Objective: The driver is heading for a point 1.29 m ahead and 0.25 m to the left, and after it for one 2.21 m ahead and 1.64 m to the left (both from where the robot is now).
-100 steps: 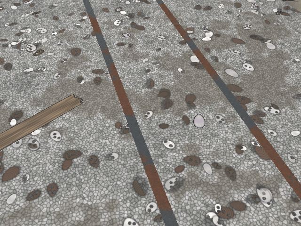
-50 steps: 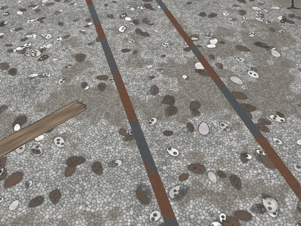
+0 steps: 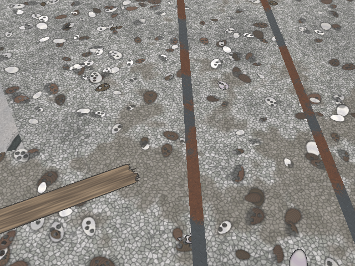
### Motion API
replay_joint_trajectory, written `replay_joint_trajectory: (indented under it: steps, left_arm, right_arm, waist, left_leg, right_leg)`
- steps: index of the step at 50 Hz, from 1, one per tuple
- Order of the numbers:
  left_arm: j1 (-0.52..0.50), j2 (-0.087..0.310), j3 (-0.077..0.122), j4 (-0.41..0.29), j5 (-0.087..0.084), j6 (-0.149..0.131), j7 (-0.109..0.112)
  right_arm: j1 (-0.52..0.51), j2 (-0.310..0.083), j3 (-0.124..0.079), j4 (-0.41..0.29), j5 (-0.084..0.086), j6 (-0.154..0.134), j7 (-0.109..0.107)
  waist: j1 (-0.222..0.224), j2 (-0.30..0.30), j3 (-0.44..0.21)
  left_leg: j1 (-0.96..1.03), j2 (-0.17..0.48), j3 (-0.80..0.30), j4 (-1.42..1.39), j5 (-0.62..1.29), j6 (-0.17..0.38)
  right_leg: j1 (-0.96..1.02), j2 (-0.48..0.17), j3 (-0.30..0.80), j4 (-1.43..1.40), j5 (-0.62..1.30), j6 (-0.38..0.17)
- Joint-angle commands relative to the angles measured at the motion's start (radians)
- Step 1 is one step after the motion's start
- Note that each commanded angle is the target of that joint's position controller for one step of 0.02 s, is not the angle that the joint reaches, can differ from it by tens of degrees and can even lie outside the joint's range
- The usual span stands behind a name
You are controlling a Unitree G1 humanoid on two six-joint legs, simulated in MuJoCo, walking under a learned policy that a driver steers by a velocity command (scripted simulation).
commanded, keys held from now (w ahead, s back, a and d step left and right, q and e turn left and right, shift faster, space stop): w+q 0.62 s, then w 0.38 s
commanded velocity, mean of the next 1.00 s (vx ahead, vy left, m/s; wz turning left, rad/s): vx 0.50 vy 0.00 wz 0.46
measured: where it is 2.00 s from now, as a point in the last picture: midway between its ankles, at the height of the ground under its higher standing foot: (121, 133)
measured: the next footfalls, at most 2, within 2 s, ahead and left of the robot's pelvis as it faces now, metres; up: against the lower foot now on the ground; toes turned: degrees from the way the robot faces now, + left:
left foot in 0.10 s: +0.23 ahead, +0.13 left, +0.00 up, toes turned +7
right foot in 0.60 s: +0.56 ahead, +0.00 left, +0.00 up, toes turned +24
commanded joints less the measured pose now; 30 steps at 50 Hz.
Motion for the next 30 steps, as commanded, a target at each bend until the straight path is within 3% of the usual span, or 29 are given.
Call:
replay_joint_trajectory:
  steps: [1, 3, 4, 5, 6, 7, 8, 9, 10, 11, 12, 14, 16, 18, 20, 23, 27, 28, 29, 30]
  left_arm:
    - [0.033, 0.183, 0.042, -0.037, -0.013, 0.019, 0.005]
    - [-0.003, 0.21, 0.051, -0.058, -0.014, 0.034, 0.009]
    - [-0.026, 0.214, 0.051, -0.068, -0.014, 0.043, 0.012]
    - [-0.022, 0.2, 0.043, -0.084, -0.009, 0.042, 0.014]
    - [0.043, 0.073, 0.005, -0.14, 0.02, 0.017, 0.002]
    - [0.011, 0.08, -0.004, -0.165, -0.002, -0.035, -0.014]
    - [-0.118, 0.148, 0.016, -0.201, -0.045, -0.063, -0.024]
    - [-0.148, 0.139, 0.012, -0.211, -0.047, -0.077, -0.024]
    - [-0.145, 0.136, 0.016, -0.198, -0.024, -0.077, -0.016]
    - [-0.127, 0.15, 0.028, -0.191, -0.012, -0.064, -0.011]
    - [-0.111, 0.148, 0.032, -0.193, -0.009, -0.047, -0.014]
    - [-0.107, 0.121, 0.031, -0.204, 0.006, -0.023, -0.014]
    - [-0.178, 0.104, 0.027, -0.233, 0.014, -0.015, -0.009]
    - [-0.261, 0.089, 0.02, -0.259, 0.012, -0.017, -0.01]
    - [-0.328, 0.077, 0.013, -0.28, 0.004, -0.023, -0.018]
    - [-0.389, 0.098, 0.017, -0.313, -0.008, -0.032, -0.028]
    - [-0.343, 0.152, 0.037, -0.317, -0.011, -0.053, -0.041]
    - [-0.278, 0.162, 0.045, -0.3, -0.009, -0.058, -0.039]
    - [-0.172, 0.191, 0.06, -0.277, 0.002, -0.064, -0.034]
    - [-0.015, 0.246, 0.073, -0.265, 0.014, -0.063, -0.026]
  right_arm:
    - [-0.148, -0.047, -0.001, -0.135, 0.004, -0.015, 0.026]
    - [-0.059, -0.094, -0.023, -0.141, 0.006, -0.011, 0.033]
    - [0.08, -0.138, -0.049, -0.114, 0.01, -0.011, 0.032]
    - [0.253, -0.22, -0.091, -0.071, 0.012, -0.006, 0.016]
    - [0.319, -0.351, -0.122, -0.058, 0.012, -0.001, -0.004]
    - [0.329, -0.324, -0.104, -0.092, -0.001, -0.014, -0.001]
    - [0.318, -0.247, -0.08, -0.085, -0.015, -0.023, 0.003]
    - [0.259, -0.21, -0.071, -0.091, -0.009, -0.029, 0.0]
    - [0.174, -0.178, -0.061, -0.112, -0.006, -0.03, -0.001]
    - [0.115, -0.144, -0.049, -0.134, -0.012, -0.029, -0.003]
    - [0.093, -0.136, -0.045, -0.147, -0.018, -0.03, -0.005]
    - [0.102, -0.16, -0.05, -0.15, -0.01, -0.035, -0.014]
    - [0.133, -0.188, -0.058, -0.146, -0.005, -0.036, -0.029]
    - [0.16, -0.191, -0.059, -0.142, -0.002, -0.029, -0.04]
    - [0.18, -0.195, -0.06, -0.139, -0.001, -0.025, -0.044]
    - [0.22, -0.199, -0.062, -0.123, 0.004, -0.021, -0.045]
    - [0.211, -0.192, -0.062, -0.127, 0.001, -0.007, -0.056]
    - [0.196, -0.182, -0.059, -0.135, 0.001, -0.002, -0.057]
    - [0.185, -0.148, -0.045, -0.148, -0.003, -0.002, -0.054]
    - [0.193, -0.094, -0.023, -0.171, -0.021, -0.003, -0.05]
  waist:
    - [0.013, -0.05, 0.111]
    - [-0.054, -0.1, 0.028]
    - [-0.136, -0.1, -0.049]
    - [-0.214, -0.053, -0.147]
    - [-0.156, 0.195, -0.238]
    - [-0.152, 0.175, -0.398]
    - [-0.189, 0.097, -0.301]
    - [-0.158, 0.061, -0.196]
    - [-0.108, -0.011, -0.131]
    - [-0.067, -0.003, -0.093]
    - [-0.043, 0.011, -0.081]
    - [-0.027, 0.004, -0.064]
    - [-0.041, 0.009, -0.033]
    - [-0.07, 0.033, -0.012]
    - [-0.098, 0.064, -0.001]
    - [-0.121, 0.084, 0.007]
    - [-0.083, 0.116, -0.003]
    - [-0.047, 0.124, -0.025]
    - [0.004, 0.106, -0.1]
    - [0.061, -0.009, -0.249]
  left_leg:
    - [-0.073, -0.025, 0.061, -0.063, -0.124, 0.033]
    - [0.106, -0.103, 0.128, -0.065, -0.217, 0.073]
    - [0.296, -0.159, 0.151, -0.113, -0.191, 0.105]
    - [0.599, -0.159, 0.074, -0.148, -0.152, 0.151]
    - [0.958, 0.112, -0.432, -0.197, -0.249, 0.305]
    - [1.099, 0.245, -0.861, -0.384, -0.31, 0.411]
    - [1.07, 0.21, -0.725, -0.411, -0.241, 0.339]
    - [0.932, 0.169, -0.563, -0.398, -0.152, 0.298]
    - [0.773, 0.123, -0.445, -0.404, -0.067, 0.265]
    - [0.651, 0.088, -0.368, -0.426, 0.015, 0.246]
    - [0.579, 0.069, -0.344, -0.452, 0.045, 0.245]
    - [0.507, 0.048, -0.293, -0.476, 0.124, 0.255]
    - [0.473, 0.026, -0.254, -0.49, 0.137, 0.247]
    - [0.453, -0.009, -0.222, -0.484, 0.078, 0.217]
    - [0.434, -0.029, -0.215, -0.475, -0.01, 0.187]
    - [0.46, -0.002, -0.274, -0.444, -0.081, 0.169]
    - [0.559, 0.042, -0.384, -0.325, -0.075, 0.146]
    - [0.556, 0.021, -0.389, -0.271, -0.033, 0.131]
    - [0.52, -0.037, -0.356, -0.137, 0.012, 0.1]
    - [0.386, -0.109, -0.267, 0.149, -0.148, 0.06]
  right_leg:
    - [0.042, -0.336, 0.069, 0.012, 0.474, -0.142]
    - [0.045, -0.331, 0.031, 0.193, 0.864, -0.114]
    - [0.004, -0.302, 0.001, 0.387, 0.982, -0.089]
    - [-0.177, -0.262, -0.007, 0.65, 0.856, -0.044]
    - [-0.618, -0.111, 0.01, 1.041, 0.135, 0.023]
    - [-0.8, 0.014, 0.264, 1.215, -0.287, 0.025]
    - [-0.91, -0.044, 0.335, 1.23, -0.212, -0.004]
    - [-0.915, -0.09, 0.326, 1.158, -0.122, -0.024]
    - [-0.851, -0.131, 0.322, 1.068, -0.06, -0.024]
    - [-0.77, -0.158, 0.324, 0.999, -0.023, -0.019]
    - [-0.715, -0.166, 0.326, 0.964, -0.003, -0.009]
    - [-0.69, -0.157, 0.307, 0.881, 0.036, 0.025]
    - [-0.713, -0.137, 0.294, 0.749, 0.132, 0.055]
    - [-0.696, -0.106, 0.29, 0.572, 0.26, 0.066]
    - [-0.645, -0.071, 0.282, 0.421, 0.371, 0.061]
    - [-0.601, -0.046, 0.297, 0.329, 0.411, 0.049]
    - [-0.537, -0.043, 0.321, 0.271, 0.271, 0.008]
    - [-0.45, -0.033, 0.3, 0.239, 0.255, -0.011]
    - [-0.275, -0.063, 0.314, 0.231, 0.255, -0.044]
    - [-0.007, -0.234, 0.48, 0.25, 0.193, -0.1]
